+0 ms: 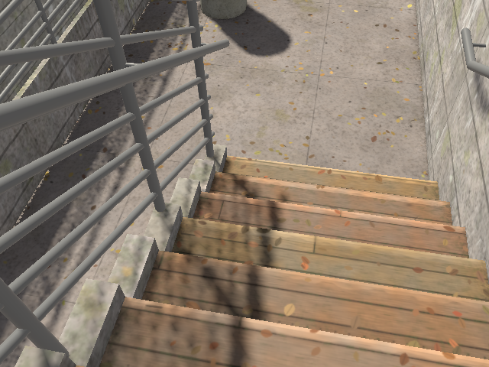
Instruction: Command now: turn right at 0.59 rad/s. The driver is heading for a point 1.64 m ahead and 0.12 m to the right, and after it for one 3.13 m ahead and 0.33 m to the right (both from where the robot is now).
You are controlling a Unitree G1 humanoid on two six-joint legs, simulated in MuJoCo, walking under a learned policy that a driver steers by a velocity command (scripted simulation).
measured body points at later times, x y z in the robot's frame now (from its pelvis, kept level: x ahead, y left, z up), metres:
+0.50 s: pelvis -0.03 -0.01 +0.02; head -0.03 -0.01 +0.47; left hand +0.14 +0.22 -0.08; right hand +0.01 -0.31 -0.07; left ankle +0.01 +0.15 -0.65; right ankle -0.09 -0.06 -0.69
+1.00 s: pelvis +0.19 -0.05 -0.10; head +0.20 -0.05 +0.35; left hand +0.12 +0.19 -0.24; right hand +0.30 -0.32 -0.21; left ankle +0.26 +0.00 -0.85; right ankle -0.06 -0.08 -0.62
